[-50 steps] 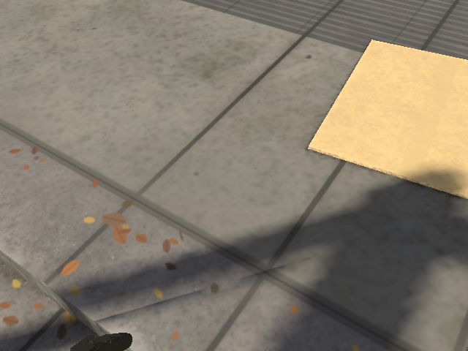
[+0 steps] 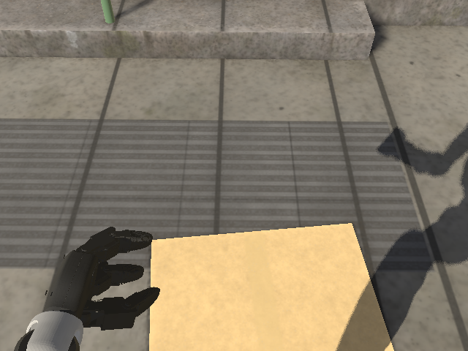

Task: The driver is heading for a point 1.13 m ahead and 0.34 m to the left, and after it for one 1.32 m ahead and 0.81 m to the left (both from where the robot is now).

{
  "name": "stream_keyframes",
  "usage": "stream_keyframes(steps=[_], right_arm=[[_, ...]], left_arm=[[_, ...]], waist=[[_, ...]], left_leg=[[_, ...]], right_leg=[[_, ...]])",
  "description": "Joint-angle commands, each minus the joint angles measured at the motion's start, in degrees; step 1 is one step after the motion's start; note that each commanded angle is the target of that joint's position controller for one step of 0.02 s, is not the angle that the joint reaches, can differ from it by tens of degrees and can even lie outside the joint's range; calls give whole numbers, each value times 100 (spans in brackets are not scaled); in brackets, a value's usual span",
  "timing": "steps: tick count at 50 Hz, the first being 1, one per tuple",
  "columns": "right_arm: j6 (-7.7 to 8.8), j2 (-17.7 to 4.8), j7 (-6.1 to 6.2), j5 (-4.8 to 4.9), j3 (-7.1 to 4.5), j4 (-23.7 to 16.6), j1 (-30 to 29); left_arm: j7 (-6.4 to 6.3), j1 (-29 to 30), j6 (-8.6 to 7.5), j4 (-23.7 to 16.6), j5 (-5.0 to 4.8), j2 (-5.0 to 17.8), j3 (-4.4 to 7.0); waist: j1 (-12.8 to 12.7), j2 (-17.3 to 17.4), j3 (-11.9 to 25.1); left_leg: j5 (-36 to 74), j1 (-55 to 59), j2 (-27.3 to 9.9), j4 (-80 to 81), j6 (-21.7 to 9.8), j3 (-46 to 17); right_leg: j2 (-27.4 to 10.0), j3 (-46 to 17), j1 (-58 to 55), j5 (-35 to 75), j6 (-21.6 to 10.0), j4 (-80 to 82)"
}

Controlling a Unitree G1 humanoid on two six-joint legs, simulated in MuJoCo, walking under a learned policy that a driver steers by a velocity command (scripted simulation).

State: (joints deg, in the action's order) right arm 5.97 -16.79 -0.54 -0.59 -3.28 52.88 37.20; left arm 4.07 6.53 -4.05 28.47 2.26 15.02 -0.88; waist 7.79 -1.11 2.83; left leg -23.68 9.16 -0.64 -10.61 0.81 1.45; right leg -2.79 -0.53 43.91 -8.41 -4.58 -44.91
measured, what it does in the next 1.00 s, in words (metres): walks ahead, turning left: right foot, then left foot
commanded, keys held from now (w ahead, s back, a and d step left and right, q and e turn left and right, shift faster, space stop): w+q+shift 0.72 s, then w+shift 0.08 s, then w+e+shift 0.18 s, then q+shift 0.02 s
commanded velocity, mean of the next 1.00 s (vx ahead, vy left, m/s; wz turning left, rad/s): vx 1.00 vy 0.00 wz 0.65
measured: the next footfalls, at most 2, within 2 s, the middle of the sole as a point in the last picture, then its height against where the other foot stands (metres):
right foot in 0.04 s outside the picture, level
left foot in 0.46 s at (166, 305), level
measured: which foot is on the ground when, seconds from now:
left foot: down 0.00-0.04, up 0.06-0.44, down 0.46-0.90, up 0.92-1.00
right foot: up 0.00-0.02, down 0.04-0.46, up 0.48-0.90, down 0.92-1.00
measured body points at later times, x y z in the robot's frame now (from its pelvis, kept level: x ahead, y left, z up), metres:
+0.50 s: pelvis +0.49 +0.06 -0.02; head +0.50 +0.08 +0.43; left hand +0.40 +0.33 -0.15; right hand +0.76 -0.12 -0.09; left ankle +0.60 +0.12 -0.71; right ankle +0.25 -0.14 -0.60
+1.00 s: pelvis +0.94 +0.24 +0.00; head +0.96 +0.25 +0.45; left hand +0.88 +0.55 -0.09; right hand +1.17 +0.04 -0.11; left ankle +0.70 +0.18 -0.59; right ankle +1.06 +0.21 -0.72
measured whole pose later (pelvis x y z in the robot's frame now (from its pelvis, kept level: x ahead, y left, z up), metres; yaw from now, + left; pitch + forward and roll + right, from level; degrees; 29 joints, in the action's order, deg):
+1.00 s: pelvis +0.94 +0.24 +0.00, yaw +39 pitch +1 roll -1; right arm 4.3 -19.5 0.0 -1.8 -3.4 47.4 19.8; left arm 0.4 -11.9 -3.7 40.2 1.9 17.7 2.5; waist 1.1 1.3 -1.1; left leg -21.1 -9.6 7.4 -70.8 -5.8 -5.9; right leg 3.4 0.8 24.0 -11.1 -3.1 -34.4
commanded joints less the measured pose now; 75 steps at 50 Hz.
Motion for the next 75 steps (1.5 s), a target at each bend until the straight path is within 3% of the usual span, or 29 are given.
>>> stream_keyframes(steps=[1, 2, 3, 4, 7, 13, 19, 23, 24, 25, 26, 28, 34, 42, 45, 46, 47, 48, 51, 55, 56, 60, 64, 65, 66, 67, 68, 71, 75], right_arm=[[186, -1364, -58, 30, -222, -735, -1230], [184, -1084, -54, 8, -156, -759, -1166], [138, -41, -27, 143, 39, -1066, -537], [68, -570, -6, 158, -82, -1205, -1000], [-136, -276, -55, -30, -36, -1180, -1639], [-574, 123, -278, -139, 25, -1692, -2572], [-468, -143, -487, -48, 46, -1773, -3057], [-518, -1044, -179, -33, -399, -932, -123], [-612, -1396, -75, 91, -503, -971, -851], [-659, -2011, -73, -84, -591, -1382, -1264], [-650, -1753, -10, -68, -584, -1529, -1256], [-499, -1255, 65, -40, -446, -1250, -1364], [-158, -975, 14, 27, -278, -1218, -1588], [-71, -1034, 36, 52, -302, -775, -1014], [-120, -1413, 83, -188, -367, -713, -1349], [-110, -1009, 114, -270, -264, -814, -1558], [-59, -96, 19, 45, -29, -1080, -725], [8, -461, 68, -123, 28, -1083, -1111], [-35, -585, 13, -196, 66, -1289, -2541], [-227, -303, -56, -180, 182, -1331, -2371], [-146, -293, -47, 389, 141, -1417, -2630], [3, -19, -275, 113, 267, -1827, -3721], [-176, -712, -373, 82, -122, -1651, -2419], [-223, -959, -318, 82, -273, -1421, -1454], [-256, -1009, -206, 151, -302, -1213, -816], [-252, -1169, -99, -40, -200, -1454, -1272], [-251, -1322, -39, -301, -250, -1846, -1792], [-455, -752, 51, 128, -146, -2365, -3002], [-566, -883, 163, 125, -251, -2222, -2914]], left_arm=[[-222, -2691, -12, 531, 54, 854, 379], [-367, -3451, -38, 618, 217, 1376, 578], [-446, -3608, -103, 507, 417, 1905, 694], [-456, -3468, -10, 453, 214, 1646, 681], [-410, -2437, -112, 806, 62, 615, 443], [-378, -2372, -350, 1365, -116, 274, 380], [-525, -2578, -347, 1602, -128, 1025, 542], [-568, -2210, 15, 1377, -12, 1495, 716], [-456, -2169, 2, 1216, 67, 537, 482], [-426, -2804, -86, 470, -79, 516, 397], [-438, -2291, -249, 435, 13, 787, 355], [-457, -1762, -317, 430, 45, 832, 303], [-381, -824, 124, 101, 118, 497, 118], [-304, -238, 0, 90, -7, 561, 158], [-512, -2621, -7, 764, -99, 1178, 515], [-600, -3908, 16, 1045, -42, 1454, 628], [-533, -3829, -6, 1173, 165, 2037, 763], [-382, -3453, 46, 1152, -60, 1497, 718], [-301, -2793, -65, 1277, -33, 689, 533], [-300, -2977, -288, 1740, -155, 619, 409], [-367, -2183, -386, 1458, -295, 471, 385], [-688, -2643, -390, 1614, -276, 927, 441], [-913, -2310, -214, 1352, -306, 1258, 561], [-922, -1947, -166, 1171, -309, 1317, 594], [-861, -1781, -118, 1082, -278, 1150, 568], [-708, -2585, -112, 899, 4, 354, 357], [-552, -3256, -138, 696, -218, 588, 275], [-599, -2037, 51, 470, -110, 1014, 402], [-655, -1735, 137, 328, -39, 598, 348]], waist=[[-2083, 371, 517], [-2438, 299, 1082], [-1791, -1300, 2249], [-1918, -972, 2458], [-1132, -255, 134], [-491, -599, -932], [-323, -186, -722], [1043, -85, 803], [318, 1475, 67], [-401, 2063, 1360], [-123, 801, 1284], [-529, -305, -28], [-781, -220, -853], [-216, 290, -538], [-1495, 522, 535], [-2068, 273, 1113], [-1257, -2160, 1540], [-1281, -1488, 1158], [-1024, 372, -262], [-598, -185, -403], [-528, -567, -483], [-944, -234, -130], [-268, -640, 463], [229, -476, 662], [524, 600, 494], [-373, 1978, 761], [-555, 1606, 2337], [-884, -548, 706], [-1058, -38, 307]], left_leg=[[6126, -2947, -658, -2170, -764, -225], [4363, -3905, -322, -4139, -605, -190], [-404, -4795, 178, -6771, -543, -465], [127, -5165, 231, -7466, -635, -731], [961, -5321, -426, -6893, -619, -563], [1546, -5574, -709, -5737, -541, -440], [2980, -3585, 143, -3307, -1069, 917], [1319, -129, 721, -2945, -1539, 396], [1332, -33, 26, -2785, -1734, -1040], [552, 1513, -1101, -1455, -2993, -4313], [-336, 1278, -1336, -436, -2860, -5098], [206, -574, -1006, -244, -2352, -4332], [1710, -3097, -5, 134, -2073, -2583], [4359, -1163, -217, -441, -1291, -2132], [6629, -731, -256, -3254, -962, -1564], [5410, -1901, -51, -5322, -892, -1273], [73, -4238, 1208, -7509, -472, -869], [-116, -5191, 851, -7456, -652, -927], [658, -4900, 164, -6622, -558, -760], [663, -4386, 297, -5221, -400, -665], [1083, -4688, 113, -4757, -393, -751], [3707, -3282, 391, -2424, -262, 180], [3144, -1698, 884, -2432, -469, 368], [3277, -838, 743, -2184, -720, 58], [4202, -441, 186, -1323, -1109, -672], [7401, 582, -866, -2308, -1860, -2524], [5914, 1264, -2030, -1577, -2994, -4562], [2024, -1644, -908, -595, -2230, -3844], [4181, -3131, -37, -867, -1782, -2760]], right_leg=[[611, 467, -5009, -221, -83, 405], [-373, -598, -6230, -1093, -125, 583], [-2513, -3593, -6933, -2306, -387, 1480], [-2492, -4824, -6549, -2397, -475, 2590], [-1573, -2130, -4242, -973, -325, 2613], [-1309, 306, -3249, 607, -40, 3670], [-887, 1771, -4002, 4455, 197, 3379], [-855, 1521, -3405, 4926, 228, -1852], [334, 1380, -1561, -1321, 418, -4319], [718, 148, 264, -2209, 583, -5534], [358, -437, 654, -1642, 516, -5128], [-112, -492, 210, -1199, 505, -3750], [-421, -179, -1062, -513, 862, -930], [94, 193, -2017, 1633, 332, 1658], [432, 437, -3899, 48, -74, 1507], [-200, -313, -5366, -1161, -244, 943], [-1760, -4058, -6749, -2103, -1233, 2030], [-1663, -5490, -6575, -2533, -1383, 2875], [-1101, -2767, -4500, 711, -991, 2752], [-754, -896, -3694, 4388, -424, 2919], [-678, -618, -3654, 4199, -333, 2964], [-186, 371, -3068, 4000, 196, 2950], [-277, 550, -3066, 5458, 731, 1114], [-240, 557, -2644, 5262, 871, -205], [519, 690, -2060, 1094, 1039, -2601], [1107, 212, -381, -3251, 1131, -4602], [1021, -1031, 100, -2927, 1145, -5505], [478, -903, -258, -1729, 781, -3796], [576, -603, -1209, -1455, 978, -1661]])
Keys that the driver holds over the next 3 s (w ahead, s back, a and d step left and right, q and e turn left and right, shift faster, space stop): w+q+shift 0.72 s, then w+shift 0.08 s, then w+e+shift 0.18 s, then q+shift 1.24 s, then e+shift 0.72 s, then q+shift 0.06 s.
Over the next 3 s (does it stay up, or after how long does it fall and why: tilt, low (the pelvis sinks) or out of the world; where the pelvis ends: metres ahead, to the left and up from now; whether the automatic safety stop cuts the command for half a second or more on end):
stays up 1.33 0.50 0.03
